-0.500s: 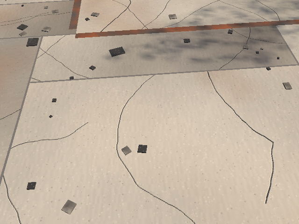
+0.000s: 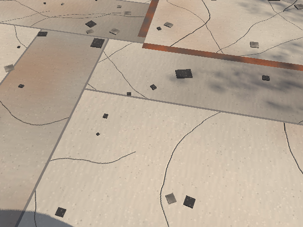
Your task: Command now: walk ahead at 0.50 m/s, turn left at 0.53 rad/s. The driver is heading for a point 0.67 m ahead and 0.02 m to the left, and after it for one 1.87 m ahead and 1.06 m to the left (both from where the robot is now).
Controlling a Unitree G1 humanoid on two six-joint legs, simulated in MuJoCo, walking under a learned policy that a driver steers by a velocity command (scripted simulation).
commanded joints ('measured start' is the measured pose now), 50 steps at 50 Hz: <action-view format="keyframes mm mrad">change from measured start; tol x32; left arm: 1 65 74 16 -49 13 31 -6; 13 -316 90 -1 -200 -9 18 -21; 19 220 245 49 -95 19 -22 21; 50 169 79 31 51 -7 75 26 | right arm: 1 45 -127 -27 -43 8 -30 -4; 20 338 -44 0 -55 25 -41 -12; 35 -200 -8 53 -149 -29 -10 29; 50 -70 -93 9 -60 2 3 -20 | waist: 1 32 17 -57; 16 -31 105 -39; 20 39 -312 -365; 50 38 82 -109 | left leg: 1 70 265 -297 -216 322 154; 17 230 238 -350 66 662 11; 21 -352 59 -171 839 -295 -51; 41 -73 114 23 84 136 -72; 45 507 558 -496 77 1160 237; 50 58 334 -292 -116 598 119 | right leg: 1 -85 -31 5 -86 43 35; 17 213 104 -31 -702 198 -40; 20 764 -376 753 -886 -22 -268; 33 371 -102 103 -1060 397 -191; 41 460 -102 24 -800 852 -110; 43 352 -27 -42 -520 608 -59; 45 64 140 -45 -7 -308 -15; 50 44 36 9 -80 -121 16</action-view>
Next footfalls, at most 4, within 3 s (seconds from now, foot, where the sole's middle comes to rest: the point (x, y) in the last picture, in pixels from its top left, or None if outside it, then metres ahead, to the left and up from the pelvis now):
0.36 right None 0.39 -0.10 -0.77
0.86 left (124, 200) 0.58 0.14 -0.77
1.38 right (166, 201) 0.58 -0.05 -0.77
1.84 left None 0.43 0.12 -0.77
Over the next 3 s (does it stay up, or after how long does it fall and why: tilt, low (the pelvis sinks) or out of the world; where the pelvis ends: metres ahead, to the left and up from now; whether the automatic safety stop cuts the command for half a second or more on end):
stays up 0.55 0.18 0.00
